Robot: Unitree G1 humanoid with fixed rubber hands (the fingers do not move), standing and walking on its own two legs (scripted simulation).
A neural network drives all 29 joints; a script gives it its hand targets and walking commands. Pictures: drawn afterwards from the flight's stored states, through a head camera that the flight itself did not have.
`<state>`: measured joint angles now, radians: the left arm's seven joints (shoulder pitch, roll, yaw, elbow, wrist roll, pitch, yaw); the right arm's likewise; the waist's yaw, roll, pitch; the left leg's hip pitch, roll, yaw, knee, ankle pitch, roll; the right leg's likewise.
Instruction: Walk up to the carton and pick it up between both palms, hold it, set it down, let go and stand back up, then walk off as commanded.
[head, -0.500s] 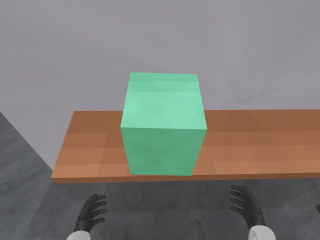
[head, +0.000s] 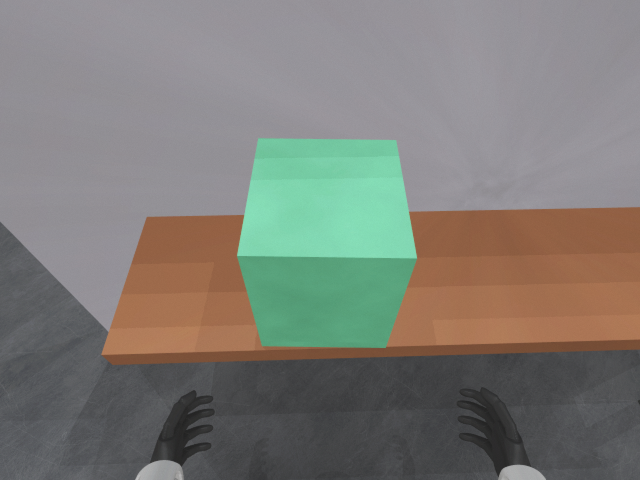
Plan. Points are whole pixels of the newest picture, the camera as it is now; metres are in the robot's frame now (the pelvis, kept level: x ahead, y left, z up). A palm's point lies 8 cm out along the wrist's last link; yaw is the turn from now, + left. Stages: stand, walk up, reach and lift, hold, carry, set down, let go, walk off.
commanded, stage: let go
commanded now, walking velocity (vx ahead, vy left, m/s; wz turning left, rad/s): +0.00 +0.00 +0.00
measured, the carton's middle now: (325, 248) +0.42 +0.01 +0.00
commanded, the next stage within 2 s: stand in 0.30 s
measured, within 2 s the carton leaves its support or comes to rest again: neither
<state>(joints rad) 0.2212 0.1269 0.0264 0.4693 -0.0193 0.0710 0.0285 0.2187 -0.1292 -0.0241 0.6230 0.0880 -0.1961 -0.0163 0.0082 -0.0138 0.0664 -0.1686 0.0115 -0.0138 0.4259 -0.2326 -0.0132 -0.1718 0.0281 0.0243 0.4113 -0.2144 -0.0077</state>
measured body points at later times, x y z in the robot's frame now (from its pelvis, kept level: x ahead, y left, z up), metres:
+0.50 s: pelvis +0.00 +0.00 +0.00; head +0.00 +0.01 +0.45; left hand +0.16 +0.25 -0.09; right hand +0.15 -0.25 -0.09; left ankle +0.00 +0.13 -0.74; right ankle +0.00 -0.11 -0.74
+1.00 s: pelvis +0.01 +0.00 +0.00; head +0.00 +0.01 +0.45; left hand +0.14 +0.27 -0.11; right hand +0.15 -0.27 -0.09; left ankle +0.00 +0.13 -0.74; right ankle +0.00 -0.11 -0.74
